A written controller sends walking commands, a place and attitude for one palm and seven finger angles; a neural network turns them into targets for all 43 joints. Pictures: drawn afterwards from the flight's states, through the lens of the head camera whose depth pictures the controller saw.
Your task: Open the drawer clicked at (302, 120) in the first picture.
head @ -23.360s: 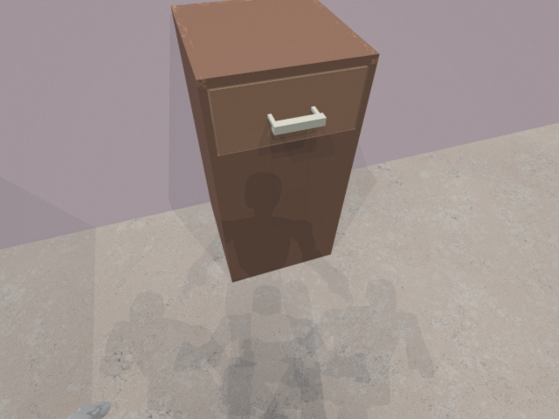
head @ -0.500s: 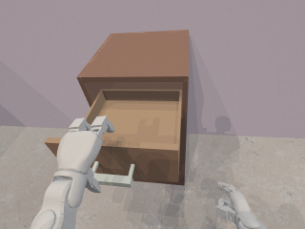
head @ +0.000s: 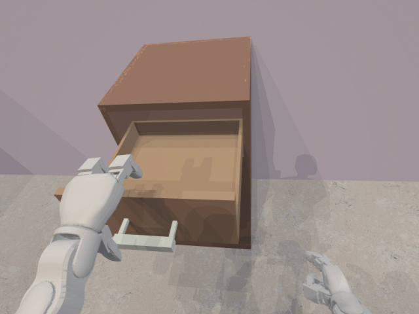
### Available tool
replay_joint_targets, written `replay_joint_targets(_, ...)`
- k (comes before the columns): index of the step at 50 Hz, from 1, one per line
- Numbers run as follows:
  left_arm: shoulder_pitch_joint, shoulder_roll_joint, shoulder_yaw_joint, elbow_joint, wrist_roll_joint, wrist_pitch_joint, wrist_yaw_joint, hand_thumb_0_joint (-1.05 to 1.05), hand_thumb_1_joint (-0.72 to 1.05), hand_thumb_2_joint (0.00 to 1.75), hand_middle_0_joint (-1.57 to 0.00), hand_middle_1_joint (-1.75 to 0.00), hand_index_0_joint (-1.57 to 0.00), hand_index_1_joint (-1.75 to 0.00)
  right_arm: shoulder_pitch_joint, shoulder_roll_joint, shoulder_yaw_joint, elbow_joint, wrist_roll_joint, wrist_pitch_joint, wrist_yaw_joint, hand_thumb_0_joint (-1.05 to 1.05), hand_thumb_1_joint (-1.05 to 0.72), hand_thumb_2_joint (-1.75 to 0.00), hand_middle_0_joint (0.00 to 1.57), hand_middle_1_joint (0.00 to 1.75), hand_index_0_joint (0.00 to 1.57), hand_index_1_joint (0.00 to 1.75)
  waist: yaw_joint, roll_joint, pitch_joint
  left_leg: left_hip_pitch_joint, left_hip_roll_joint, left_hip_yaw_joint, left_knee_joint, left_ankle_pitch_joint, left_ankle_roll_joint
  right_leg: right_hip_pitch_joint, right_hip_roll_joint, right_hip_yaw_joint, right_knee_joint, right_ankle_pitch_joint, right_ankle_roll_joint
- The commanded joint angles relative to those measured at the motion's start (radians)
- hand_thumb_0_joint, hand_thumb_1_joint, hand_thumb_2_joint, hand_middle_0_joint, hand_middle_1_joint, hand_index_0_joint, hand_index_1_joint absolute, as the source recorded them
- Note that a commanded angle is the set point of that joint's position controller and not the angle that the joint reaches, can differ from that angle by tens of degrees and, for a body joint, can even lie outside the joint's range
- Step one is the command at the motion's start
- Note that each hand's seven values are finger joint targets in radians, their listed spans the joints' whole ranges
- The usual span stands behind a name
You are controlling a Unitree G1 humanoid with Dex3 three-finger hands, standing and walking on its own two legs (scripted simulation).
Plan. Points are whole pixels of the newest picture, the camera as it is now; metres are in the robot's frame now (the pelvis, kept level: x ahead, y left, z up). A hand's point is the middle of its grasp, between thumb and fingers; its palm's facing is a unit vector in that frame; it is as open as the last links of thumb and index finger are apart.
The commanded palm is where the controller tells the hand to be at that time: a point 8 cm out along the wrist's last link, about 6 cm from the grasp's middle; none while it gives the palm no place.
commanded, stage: draw the hand back to the body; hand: left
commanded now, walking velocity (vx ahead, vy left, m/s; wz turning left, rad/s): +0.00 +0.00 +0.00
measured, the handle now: (146, 233) +0.27 +0.20 -0.01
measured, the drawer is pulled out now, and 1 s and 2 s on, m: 0.30 0.30 0.30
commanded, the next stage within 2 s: step back with the hand held close in 1.40 s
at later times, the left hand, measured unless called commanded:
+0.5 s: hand (98, 221) +0.21 +0.21 +0.14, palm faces +0.24 -0.69 -0.68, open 13.7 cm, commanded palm +0.16 +0.25 +0.18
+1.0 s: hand (63, 211) +0.21 +0.27 +0.16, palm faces +0.41 -0.82 -0.39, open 10.4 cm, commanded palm +0.15 +0.31 +0.18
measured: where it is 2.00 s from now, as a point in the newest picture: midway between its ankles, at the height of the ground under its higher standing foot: outside the picture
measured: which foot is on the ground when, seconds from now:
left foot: down 0.00-1.00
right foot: down 0.00-1.00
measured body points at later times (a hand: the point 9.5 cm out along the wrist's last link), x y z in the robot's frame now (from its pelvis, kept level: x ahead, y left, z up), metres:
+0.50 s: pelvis +0.00 +0.01 +0.00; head -0.01 -0.03 +0.45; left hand +0.19 +0.25 +0.18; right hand +0.23 -0.18 -0.08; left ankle -0.04 +0.14 -0.74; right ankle +0.07 -0.10 -0.74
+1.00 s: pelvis +0.03 +0.03 +0.00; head +0.02 +0.02 +0.45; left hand +0.18 +0.31 +0.18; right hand +0.22 -0.18 -0.08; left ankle -0.04 +0.14 -0.74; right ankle +0.07 -0.10 -0.74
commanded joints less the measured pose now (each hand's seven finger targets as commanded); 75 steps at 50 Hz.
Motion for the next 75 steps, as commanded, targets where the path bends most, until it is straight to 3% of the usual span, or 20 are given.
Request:
replay_joint_targets(1, -0.126, 0.166, 0.162, -0.210, -0.001, -0.018, 0.043, 0.00, -0.50, 0.30, -0.30, -1.20, -0.30, -1.20, -0.211, -0.073, -0.032, -0.187, -0.004, -0.060, -0.007, 0.00, -0.90, -0.90, 0.20, 0.30, 0.20, 0.30, 0.016, -0.131, -0.154, -0.191, -0.036, 0.003, -0.073, 0.147, 0.052, 0.257, -0.019, 0.081, -0.085, -0.021, 0.017)
replay_joint_targets(7, -0.068, 0.212, 0.223, -0.264, -0.021, -0.045, 0.059, 0.00, -0.50, 0.30, -0.30, -1.20, -0.30, -1.20, -0.203, -0.086, -0.032, -0.200, -0.002, -0.075, -0.021, 0.00, -0.90, -0.90, 0.20, 0.30, 0.20, 0.30, 0.007, -0.101, -0.145, -0.190, -0.027, -0.006, -0.066, 0.127, 0.046, 0.234, -0.015, 0.081, -0.087, -0.036, 0.016)
replay_joint_targets(8, -0.054, 0.175, 0.198, -0.253, -0.006, -0.052, 0.063, 0.00, -0.50, 0.30, -0.30, -1.20, -0.30, -1.20, -0.181, -0.076, -0.027, -0.199, -0.010, -0.082, -0.018, 0.00, -0.90, -0.90, 0.20, 0.30, 0.20, 0.30, 0.019, -0.130, -0.180, -0.188, -0.037, -0.003, -0.060, 0.148, 0.051, 0.253, -0.023, 0.066, -0.075, -0.033, 0.016)
replay_joint_targets(12, -0.081, 0.237, 0.257, -0.243, -0.021, -0.065, 0.074, 0.00, -0.50, 0.30, -0.30, -1.20, -0.30, -1.20, -0.195, -0.087, -0.033, -0.189, -0.004, -0.084, -0.034, 0.00, -0.90, -0.90, 0.20, 0.30, 0.20, 0.30, 0.005, -0.106, -0.115, -0.185, -0.027, -0.011, -0.072, 0.100, 0.047, 0.203, -0.015, 0.075, -0.100, -0.081, 0.015)
replay_joint_targets(13, -0.078, 0.192, 0.216, -0.227, -0.004, -0.068, 0.073, 0.00, -0.50, 0.30, -0.30, -1.20, -0.30, -1.20, -0.182, -0.076, -0.026, -0.190, -0.011, -0.090, -0.031, 0.00, -0.90, -0.90, 0.20, 0.30, 0.20, 0.30, 0.016, -0.102, -0.146, -0.177, -0.037, -0.006, -0.069, 0.113, 0.050, 0.216, -0.023, 0.057, -0.092, -0.088, 0.015)
replay_joint_targets(20, -0.002, 0.212, 0.245, -0.214, -0.023, -0.080, 0.065, 0.00, -0.50, 0.30, -0.30, -1.20, -0.30, -1.20, -0.170, -0.090, -0.038, -0.177, -0.016, -0.090, -0.043, 0.00, -0.90, -0.90, 0.20, 0.30, 0.20, 0.30, 0.015, -0.106, -0.125, -0.181, -0.032, -0.012, -0.090, 0.132, 0.045, 0.228, -0.018, 0.038, -0.089, -0.030, 0.017)
replay_joint_targets(21, -0.036, -0.141, 0.230, -0.311, -0.772, -0.196, 0.056, 0.00, -0.47, 0.32, -0.30, -1.18, -0.30, -1.18, -0.133, 0.010, -0.029, -0.259, 0.003, -0.173, -0.060, 0.00, -0.90, -0.90, 0.20, 0.30, 0.20, 0.30, -0.070, -0.316, -0.077, -0.101, -0.010, -0.029, -0.055, 0.056, 0.081, 0.202, 0.005, -0.003, -0.093, -0.073, 0.022)
replay_joint_targets(22, 0.077, -0.011, 0.320, -0.233, -0.803, -0.253, 0.074, 0.00, -0.43, 0.33, -0.29, -1.15, -0.29, -1.15, -0.125, -0.025, -0.021, -0.223, -0.015, -0.233, -0.079, 0.00, -0.90, -0.90, 0.20, 0.30, 0.20, 0.30, -0.059, -0.324, -0.069, -0.092, 0.002, -0.029, -0.053, 0.009, 0.074, 0.180, 0.007, 0.013, -0.103, -0.132, 0.024)
replay_joint_targets(23, 0.144, 0.004, 0.378, -0.279, -0.871, -0.294, 0.083, 0.00, -0.40, 0.34, -0.29, -1.13, -0.29, -1.13, -0.088, -0.024, -0.018, -0.219, -0.024, -0.256, -0.099, 0.00, -0.90, -0.90, 0.20, 0.30, 0.20, 0.30, -0.044, -0.303, -0.064, -0.105, 0.002, -0.022, -0.057, 0.026, 0.071, 0.186, -0.017, 0.004, -0.125, -0.156, 0.032)
replay_joint_targets(24, 0.131, 0.022, 0.399, -0.322, -0.899, -0.320, 0.091, 0.00, -0.36, 0.36, -0.29, -1.11, -0.29, -1.11, -0.078, -0.035, -0.021, -0.201, -0.028, -0.273, -0.111, 0.00, -0.90, -0.90, 0.20, 0.30, 0.20, 0.30, -0.047, -0.199, -0.050, -0.099, -0.003, -0.018, -0.062, 0.029, 0.063, 0.178, -0.022, 0.011, -0.138, -0.157, 0.028)
replay_joint_targets(27, 0.102, 0.065, 0.462, -0.378, -0.908, -0.375, 0.121, 0.00, -0.26, 0.40, -0.28, -1.04, -0.28, -1.04, -0.023, -0.037, -0.019, -0.174, -0.045, -0.329, -0.120, 0.00, -0.90, -0.90, 0.20, 0.30, 0.20, 0.30, -0.043, 0.016, -0.069, -0.092, -0.010, -0.015, -0.070, 0.091, 0.037, 0.209, -0.025, 0.002, -0.119, -0.065, 0.014)
replay_joint_targets(28, 0.134, -0.003, 0.417, -0.348, -0.910, -0.382, 0.115, 0.00, -0.22, 0.42, -0.28, -1.02, -0.28, -1.02, -0.010, -0.019, -0.017, -0.173, -0.046, -0.341, -0.116, 0.00, -0.90, -0.90, 0.20, 0.30, 0.20, 0.30, -0.047, 0.006, -0.041, -0.107, -0.010, -0.014, -0.074, 0.113, 0.035, 0.206, -0.027, -0.012, -0.113, -0.046, 0.012)
replay_joint_targets(33, 0.151, -0.045, 0.387, -0.306, -0.926, -0.402, 0.093, 0.00, -0.05, 0.50, -0.27, -0.91, -0.27, -0.91, 0.001, -0.037, -0.032, -0.164, -0.043, -0.368, -0.109, 0.00, -0.90, -0.90, 0.20, 0.30, 0.20, 0.30, -0.058, -0.076, 0.019, -0.124, 0.000, -0.023, -0.077, 0.131, 0.036, 0.189, -0.017, -0.019, -0.119, -0.029, 0.015)
replay_joint_targets(41, 0.222, 0.002, 0.453, -0.368, -0.930, -0.415, 0.091, 0.00, 0.23, 0.62, -0.25, -0.73, -0.25, -0.73, 0.021, -0.052, -0.051, -0.157, -0.042, -0.382, -0.099, 0.00, -0.90, -0.90, 0.20, 0.30, 0.20, 0.30, -0.045, -0.078, -0.099, -0.107, 0.001, -0.033, -0.048, 0.321, 0.024, 0.267, -0.016, -0.027, -0.061, 0.156, 0.014)
replay_joint_targets(43, 0.246, -0.011, 0.454, -0.342, -0.932, -0.411, 0.091, 0.00, 0.31, 0.64, -0.24, -0.68, -0.24, -0.68, 0.012, -0.047, -0.048, -0.151, -0.042, -0.385, -0.099, 0.00, -0.90, -0.90, 0.20, 0.30, 0.20, 0.30, -0.043, -0.038, -0.064, -0.122, 0.004, -0.033, -0.053, 0.326, 0.016, 0.251, -0.017, -0.035, -0.060, 0.145, 0.014)
replay_joint_targets(52, 0.237, 0.036, 0.521, -0.339, -0.938, -0.400, 0.095, 0.00, 0.62, 0.78, -0.22, -0.48, -0.22, -0.48, 0.020, -0.055, -0.058, -0.147, -0.036, -0.371, -0.101, 0.00, -0.90, -0.90, 0.20, 0.30, 0.20, 0.30, -0.044, -0.033, -0.078, -0.111, 0.009, -0.045, -0.047, 0.379, 0.001, 0.244, -0.013, -0.035, -0.057, 0.161, 0.011)
replay_joint_targets(60, 0.252, 0.008, 0.500, -0.317, -0.943, -0.386, 0.094, 0.00, 0.90, 0.90, -0.20, -0.30, -0.20, -0.30, 0.019, -0.050, -0.054, -0.146, -0.037, -0.367, -0.099, 0.00, -0.90, -0.90, 0.20, 0.30, 0.20, 0.30, -0.047, -0.066, -0.078, -0.120, 0.012, -0.049, -0.046, 0.392, 0.002, 0.241, -0.015, -0.045, -0.050, 0.164, 0.015)
replay_joint_targets(63, 0.239, 0.007, 0.498, -0.324, -0.941, -0.383, 0.096, 0.00, 0.90, 0.90, -0.20, -0.30, -0.20, -0.30, 0.015, -0.045, -0.050, -0.145, -0.035, -0.370, -0.098, 0.00, -0.90, -0.90, 0.20, 0.30, 0.20, 0.30, -0.048, -0.017, -0.062, -0.130, 0.010, -0.048, -0.047, 0.372, -0.002, 0.231, -0.018, -0.044, -0.049, 0.146, 0.013)
replay_joint_targets(66, 0.230, 0.025, 0.510, -0.340, -0.944, -0.382, 0.096, 0.00, 0.90, 0.90, -0.20, -0.30, -0.20, -0.30, 0.019, -0.047, -0.052, -0.153, -0.034, -0.365, -0.098, 0.00, -0.90, -0.90, 0.20, 0.30, 0.20, 0.30, -0.046, -0.069, -0.090, -0.122, 0.008, -0.053, -0.046, 0.358, 0.003, 0.242, -0.017, -0.042, -0.048, 0.150, 0.013)
replay_joint_targets(75, 0.254, 0.015, 0.508, -0.317, -0.946, -0.390, 0.103, 0.00, 0.90, 0.90, -0.20, -0.30, -0.20, -0.30, 0.005, -0.041, -0.051, -0.152, -0.028, -0.371, -0.106, 0.00, -0.90, -0.90, 0.20, 0.30, 0.20, 0.30, -0.046, -0.045, -0.059, -0.154, 0.005, -0.048, -0.055, 0.233, 0.013, 0.224, -0.023, -0.035, -0.056, 0.075, 0.010)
